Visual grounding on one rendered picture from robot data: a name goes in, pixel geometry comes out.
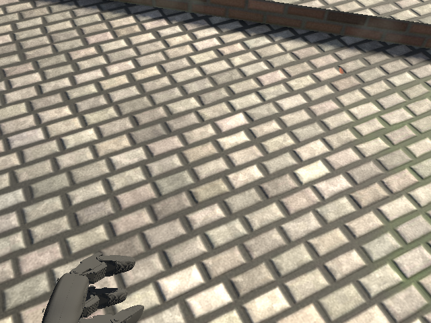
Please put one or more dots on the robot left hand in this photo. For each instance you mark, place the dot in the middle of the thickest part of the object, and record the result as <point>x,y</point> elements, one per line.
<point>73,299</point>

